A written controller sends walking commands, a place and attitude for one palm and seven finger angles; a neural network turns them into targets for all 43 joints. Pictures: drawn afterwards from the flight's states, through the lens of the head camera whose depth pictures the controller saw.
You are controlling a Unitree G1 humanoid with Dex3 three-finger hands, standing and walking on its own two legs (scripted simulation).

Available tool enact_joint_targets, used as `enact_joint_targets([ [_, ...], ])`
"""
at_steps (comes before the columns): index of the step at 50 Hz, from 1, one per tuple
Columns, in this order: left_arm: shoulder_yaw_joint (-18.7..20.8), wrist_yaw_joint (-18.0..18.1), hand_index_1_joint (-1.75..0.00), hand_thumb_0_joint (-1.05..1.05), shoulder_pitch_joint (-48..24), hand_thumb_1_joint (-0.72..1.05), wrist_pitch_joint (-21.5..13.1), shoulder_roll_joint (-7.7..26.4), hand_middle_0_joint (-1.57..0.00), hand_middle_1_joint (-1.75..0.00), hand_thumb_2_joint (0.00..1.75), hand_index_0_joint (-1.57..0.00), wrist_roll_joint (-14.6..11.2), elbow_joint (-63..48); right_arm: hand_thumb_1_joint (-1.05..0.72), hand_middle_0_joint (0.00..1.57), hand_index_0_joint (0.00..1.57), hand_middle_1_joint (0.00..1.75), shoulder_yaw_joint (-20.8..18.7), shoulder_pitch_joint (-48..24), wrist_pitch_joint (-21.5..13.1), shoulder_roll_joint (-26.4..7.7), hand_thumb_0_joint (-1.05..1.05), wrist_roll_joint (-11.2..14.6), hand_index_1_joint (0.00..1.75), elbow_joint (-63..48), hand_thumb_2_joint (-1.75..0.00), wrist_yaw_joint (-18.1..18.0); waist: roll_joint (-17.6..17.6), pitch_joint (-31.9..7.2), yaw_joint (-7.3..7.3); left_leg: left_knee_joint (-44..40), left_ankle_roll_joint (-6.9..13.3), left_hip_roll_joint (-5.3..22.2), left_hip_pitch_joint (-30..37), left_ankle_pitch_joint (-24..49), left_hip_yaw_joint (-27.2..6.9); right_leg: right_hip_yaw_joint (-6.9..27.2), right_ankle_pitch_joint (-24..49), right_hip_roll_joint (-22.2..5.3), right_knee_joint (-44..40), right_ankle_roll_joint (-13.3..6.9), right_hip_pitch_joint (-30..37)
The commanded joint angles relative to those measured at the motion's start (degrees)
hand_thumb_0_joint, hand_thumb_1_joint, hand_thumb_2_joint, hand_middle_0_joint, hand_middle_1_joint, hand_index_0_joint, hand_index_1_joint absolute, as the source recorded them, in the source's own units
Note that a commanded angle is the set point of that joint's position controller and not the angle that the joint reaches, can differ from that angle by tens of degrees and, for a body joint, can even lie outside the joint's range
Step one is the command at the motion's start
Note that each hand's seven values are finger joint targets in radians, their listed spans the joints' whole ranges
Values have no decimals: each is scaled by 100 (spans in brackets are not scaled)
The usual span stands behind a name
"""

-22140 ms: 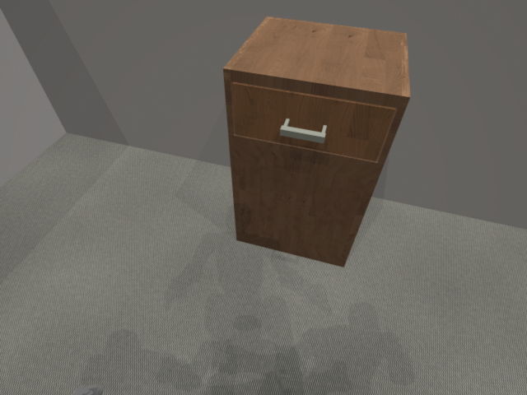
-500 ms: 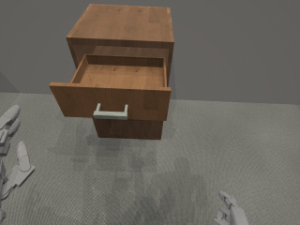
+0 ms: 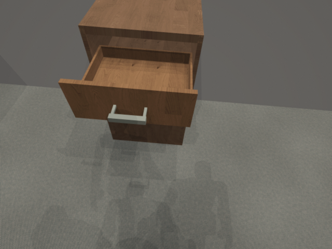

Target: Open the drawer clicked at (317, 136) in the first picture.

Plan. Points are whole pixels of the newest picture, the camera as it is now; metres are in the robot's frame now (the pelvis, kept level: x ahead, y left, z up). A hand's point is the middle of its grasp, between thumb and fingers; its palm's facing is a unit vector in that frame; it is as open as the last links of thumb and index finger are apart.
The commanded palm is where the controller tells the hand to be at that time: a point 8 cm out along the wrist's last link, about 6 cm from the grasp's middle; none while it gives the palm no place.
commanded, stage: let the arm hang, fingers relaxed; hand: left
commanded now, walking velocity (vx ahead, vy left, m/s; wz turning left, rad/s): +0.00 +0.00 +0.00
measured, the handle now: (128, 114) +0.53 +0.17 -0.07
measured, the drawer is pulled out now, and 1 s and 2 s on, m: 0.30 0.30 0.30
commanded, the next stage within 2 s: look to check the result in 0.66 s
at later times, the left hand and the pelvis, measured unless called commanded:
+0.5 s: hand out of the picture -0.01 +0.16 -0.18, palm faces +0.01 -0.99 -0.16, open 7.3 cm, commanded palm none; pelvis -0.01 +0.01 +0.00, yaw -2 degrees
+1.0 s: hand out of the picture -0.02 +0.17 -0.17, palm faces +0.02 -0.98 -0.19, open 7.4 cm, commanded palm none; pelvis -0.01 +0.00 +0.00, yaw -2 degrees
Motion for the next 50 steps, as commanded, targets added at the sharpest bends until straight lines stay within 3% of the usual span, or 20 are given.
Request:
enact_joint_targets([
  [1,37,32,-30,0,190,90,-169,448,-20,-30,90,-20,-40,75,-90,20,20,30,-76,351,-187,-460,0,35,30,-41,-90,-62,241,-463,-71,-583,232,396,64,1049,-320,609,760,-590,-586,-147,335],
  [5,-13,47,-30,0,329,90,-156,411,-20,-30,90,-20,-51,354,-90,20,20,30,-61,497,-174,-372,0,40,30,172,-90,-69,201,-188,-58,-715,241,403,17,756,-292,643,328,-559,-723,-140,167],
  [7,-22,56,-30,0,349,90,-151,387,-20,-30,90,-20,-51,440,-90,20,20,30,-60,559,-166,-349,0,37,30,249,-90,-64,16,-103,-60,-761,235,383,-32,593,-299,651,106,-545,-757,-128,111],
  [17,-4,91,-30,0,462,90,-158,222,-20,-30,90,-20,-35,522,-90,20,20,30,-79,676,-180,-120,0,15,30,397,-90,-66,187,108,-57,-857,231,327,-202,277,-258,700,-150,-518,-756,-111,-79],
  [23,22,105,-30,0,472,90,-174,138,-20,-30,90,-20,-18,470,-90,20,20,30,-107,703,-192,-48,0,19,30,366,-90,-76,114,124,-53,-868,235,356,-173,223,-252,697,-154,-472,-735,-96,-183],
  [25,24,103,-30,0,438,90,-174,124,-20,-30,90,-20,-20,481,-90,20,20,30,-107,717,-205,-6,0,11,30,383,-90,-78,279,107,-63,-873,238,349,-221,357,-250,702,8,-504,-700,-102,-96],
  [30,41,98,-30,0,437,90,-179,112,-20,-30,90,-20,-20,467,-90,20,20,30,-116,716,-206,-12,0,8,30,361,-90,-82,195,126,-67,-869,231,355,-213,344,-246,704,-2,-498,-701,-102,-122],
  [33,49,104,-30,0,439,90,-185,110,-20,-30,90,-20,-13,471,-90,20,20,30,-123,710,-209,-28,0,21,30,343,-90,-86,325,82,-64,-882,225,367,-141,344,-249,709,-13,-490,-700,-108,-145],
  [43,61,106,-30,0,412,90,-194,132,-20,-30,90,-20,-23,496,-90,20,20,30,-139,684,-210,-88,0,19,30,336,-90,-90,107,19,-68,-901,221,397,-55,388,-243,701,0,-489,-726,-105,-107],
  [50,72,101,-30,0,331,90,-187,184,-20,-30,90,-20,-24,474,-90,20,20,30,-138,680,-191,-86,0,1,30,365,-90,-77,140,54,-88,-869,209,358,-117,311,-225,748,-157,-521,-777,-112,-129],
])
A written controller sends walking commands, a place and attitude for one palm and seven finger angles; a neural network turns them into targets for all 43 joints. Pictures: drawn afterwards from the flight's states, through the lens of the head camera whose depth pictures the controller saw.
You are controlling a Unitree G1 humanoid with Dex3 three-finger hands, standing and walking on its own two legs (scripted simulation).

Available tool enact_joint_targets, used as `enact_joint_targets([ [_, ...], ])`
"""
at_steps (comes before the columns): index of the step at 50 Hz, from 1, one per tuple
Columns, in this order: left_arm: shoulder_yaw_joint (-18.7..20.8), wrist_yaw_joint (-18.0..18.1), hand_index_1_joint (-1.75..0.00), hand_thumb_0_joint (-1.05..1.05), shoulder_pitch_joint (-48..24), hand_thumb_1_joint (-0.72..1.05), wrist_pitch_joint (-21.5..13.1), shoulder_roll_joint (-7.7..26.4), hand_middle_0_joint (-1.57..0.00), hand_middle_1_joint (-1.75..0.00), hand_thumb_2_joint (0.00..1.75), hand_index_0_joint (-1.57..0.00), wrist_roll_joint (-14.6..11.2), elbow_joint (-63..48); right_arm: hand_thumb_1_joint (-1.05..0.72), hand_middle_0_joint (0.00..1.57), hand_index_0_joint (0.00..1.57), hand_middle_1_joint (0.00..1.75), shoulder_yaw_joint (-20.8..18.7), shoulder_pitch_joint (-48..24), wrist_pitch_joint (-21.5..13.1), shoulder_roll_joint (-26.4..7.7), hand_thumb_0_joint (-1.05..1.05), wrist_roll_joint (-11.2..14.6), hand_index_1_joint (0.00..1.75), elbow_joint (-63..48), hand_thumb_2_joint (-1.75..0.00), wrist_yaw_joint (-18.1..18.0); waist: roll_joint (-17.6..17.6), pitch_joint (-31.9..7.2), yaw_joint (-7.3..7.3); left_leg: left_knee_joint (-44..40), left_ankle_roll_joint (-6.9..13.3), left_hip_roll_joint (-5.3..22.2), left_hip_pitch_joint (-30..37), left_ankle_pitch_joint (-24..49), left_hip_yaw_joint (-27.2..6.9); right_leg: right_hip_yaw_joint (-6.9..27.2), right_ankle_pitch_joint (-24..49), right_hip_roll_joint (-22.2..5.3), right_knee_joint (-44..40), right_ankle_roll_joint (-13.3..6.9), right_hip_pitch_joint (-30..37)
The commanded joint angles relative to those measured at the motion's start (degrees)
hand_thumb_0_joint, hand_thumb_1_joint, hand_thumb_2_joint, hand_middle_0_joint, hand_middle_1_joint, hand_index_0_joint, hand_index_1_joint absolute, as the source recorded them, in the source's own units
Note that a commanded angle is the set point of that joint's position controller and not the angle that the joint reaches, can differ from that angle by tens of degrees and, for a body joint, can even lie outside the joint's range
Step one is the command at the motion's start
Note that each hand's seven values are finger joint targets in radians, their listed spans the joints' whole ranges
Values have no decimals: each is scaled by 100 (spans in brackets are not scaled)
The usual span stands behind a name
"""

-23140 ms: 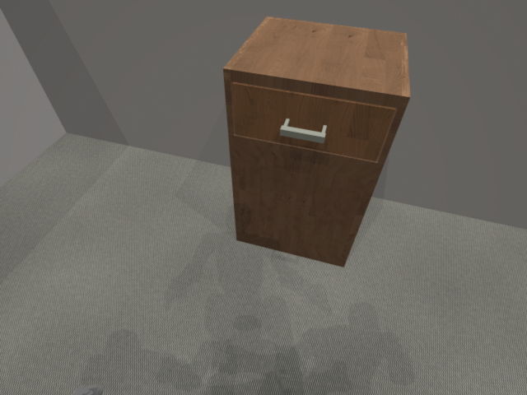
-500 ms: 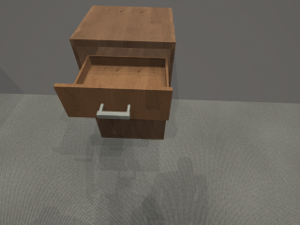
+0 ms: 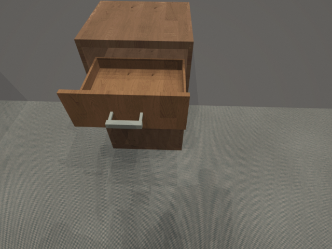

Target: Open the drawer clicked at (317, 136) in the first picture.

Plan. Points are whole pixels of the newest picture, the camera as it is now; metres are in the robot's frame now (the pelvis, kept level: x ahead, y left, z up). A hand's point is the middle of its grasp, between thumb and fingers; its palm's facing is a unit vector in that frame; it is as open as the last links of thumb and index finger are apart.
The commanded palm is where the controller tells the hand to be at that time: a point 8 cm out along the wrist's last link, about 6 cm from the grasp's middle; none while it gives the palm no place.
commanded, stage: look to check the result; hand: left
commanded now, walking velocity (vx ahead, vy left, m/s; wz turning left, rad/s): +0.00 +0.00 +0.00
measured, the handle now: (125, 119) +0.54 +0.18 -0.07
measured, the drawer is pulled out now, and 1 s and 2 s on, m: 0.30 0.30 0.30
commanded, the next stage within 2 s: stand and wait in 0.28 s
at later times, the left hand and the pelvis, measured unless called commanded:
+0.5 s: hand out of the picture +0.01 +0.16 -0.17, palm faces +0.04 -0.98 -0.20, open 7.4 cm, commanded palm none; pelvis +0.01 -0.01 +0.00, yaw +0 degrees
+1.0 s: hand out of the picture +0.05 +0.18 -0.17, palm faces +0.03 -0.97 -0.25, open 7.4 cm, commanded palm none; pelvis +0.02 -0.02 +0.00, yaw +0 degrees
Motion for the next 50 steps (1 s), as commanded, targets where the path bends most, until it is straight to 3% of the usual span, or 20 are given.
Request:
enact_joint_targets([
  [1,111,38,-30,0,377,90,-50,591,-20,-30,90,-20,-24,-134,-90,20,20,30,-65,514,-61,-439,0,1,30,-68,-90,-29,-19,209,-11,-509,196,372,-252,123,-392,576,-313,-526,-648,-113,-138],
  [14,142,39,-30,0,213,90,-76,680,-20,-30,90,-20,-22,-160,-90,20,20,30,-93,377,-65,-529,0,-8,30,-68,-90,-32,-3,158,-27,-493,164,404,-145,242,-383,578,-212,-541,-719,-122,-87],
  [20,164,36,-30,0,112,90,-104,770,-20,-30,90,-20,-25,-184,-90,20,20,30,-107,290,-92,-646,0,-1,30,-81,-90,-41,-13,2,-27,-495,148,445,-62,512,-396,587,222,-548,-664,-137,110],
  [33,208,19,-30,0,-93,90,-122,1020,-20,-30,90,-20,-18,-224,-90,20,20,30,-134,61,-68,-890,0,-9,30,-111,-90,-14,-109,80,-22,-529,130,444,28,339,-354,678,-104,-573,-883,-129,14],
  [40,217,5,-30,0,-281,90,-136,1148,-20,-30,90,-20,-27,-243,-90,20,20,30,-132,-58,-94,-1035,0,-22,30,-111,-90,-11,54,-70,-32,-561,122,486,28,593,-396,648,364,-592,-781,-141,243],
  [50,227,-6,-30,0,-454,90,-153,1339,-20,-30,90,-20,-28,-255,-90,20,20,30,-144,-276,-104,-1253,0,-13,30,-144,-90,-2,0,-179,-31,-630,107,517,147,687,-398,646,637,-631,-798,-121,359],
])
